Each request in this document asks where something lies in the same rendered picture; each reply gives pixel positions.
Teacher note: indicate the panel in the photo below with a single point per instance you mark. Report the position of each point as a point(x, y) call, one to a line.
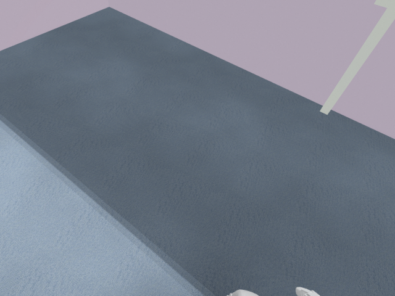
point(379, 30)

